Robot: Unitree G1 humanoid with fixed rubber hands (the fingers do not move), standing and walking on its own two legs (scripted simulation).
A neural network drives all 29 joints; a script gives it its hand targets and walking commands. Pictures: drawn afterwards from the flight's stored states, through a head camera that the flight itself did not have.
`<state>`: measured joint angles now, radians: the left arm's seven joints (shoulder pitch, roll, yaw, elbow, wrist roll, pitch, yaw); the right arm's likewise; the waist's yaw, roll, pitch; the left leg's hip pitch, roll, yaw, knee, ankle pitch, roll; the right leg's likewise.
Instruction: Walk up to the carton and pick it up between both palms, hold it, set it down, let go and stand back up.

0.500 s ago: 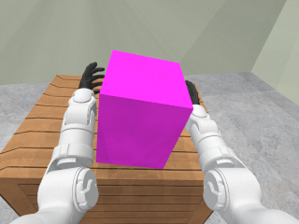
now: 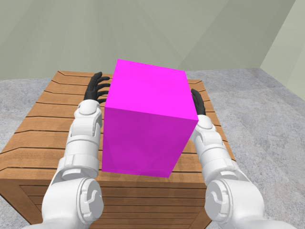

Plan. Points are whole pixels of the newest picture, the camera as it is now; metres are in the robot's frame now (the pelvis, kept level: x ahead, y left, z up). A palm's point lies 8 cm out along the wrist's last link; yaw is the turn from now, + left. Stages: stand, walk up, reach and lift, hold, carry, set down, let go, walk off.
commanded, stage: set down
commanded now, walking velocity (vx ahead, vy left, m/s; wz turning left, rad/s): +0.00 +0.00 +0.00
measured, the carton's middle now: (144, 120) +0.41 +0.01 +0.10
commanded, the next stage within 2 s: none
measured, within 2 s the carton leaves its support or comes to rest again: rests again in 0.80 s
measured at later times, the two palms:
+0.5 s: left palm (93, 111) +0.40 +0.15 +0.14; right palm (196, 124) +0.38 -0.14 +0.11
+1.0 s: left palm (91, 116) +0.39 +0.16 +0.12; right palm (194, 127) +0.38 -0.13 +0.10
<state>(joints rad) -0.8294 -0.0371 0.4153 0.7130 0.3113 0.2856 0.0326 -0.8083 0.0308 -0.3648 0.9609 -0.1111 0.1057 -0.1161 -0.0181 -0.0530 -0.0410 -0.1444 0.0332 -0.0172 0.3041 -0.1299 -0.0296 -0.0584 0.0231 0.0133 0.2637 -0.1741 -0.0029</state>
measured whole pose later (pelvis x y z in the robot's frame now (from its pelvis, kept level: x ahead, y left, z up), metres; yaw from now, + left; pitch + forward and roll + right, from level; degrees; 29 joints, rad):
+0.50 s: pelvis +0.00 +0.00 +0.00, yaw +0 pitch -1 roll +0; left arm -0.78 -0.07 0.43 0.72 0.34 0.21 0.02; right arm -0.74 0.07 -0.46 0.93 -0.22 0.03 -0.07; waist 0.00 -0.05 -0.03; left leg -0.16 0.03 -0.01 0.29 -0.12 -0.03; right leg -0.09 0.02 0.02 0.27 -0.17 0.00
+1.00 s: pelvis +0.00 +0.01 +0.00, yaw -1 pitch -1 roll +0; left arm -0.74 -0.10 0.45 0.70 0.37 0.15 0.00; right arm -0.71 0.10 -0.52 0.89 -0.30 -0.04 -0.04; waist 0.02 -0.05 -0.01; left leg -0.16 0.03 0.00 0.29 -0.12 -0.02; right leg -0.09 0.01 0.02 0.27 -0.17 0.00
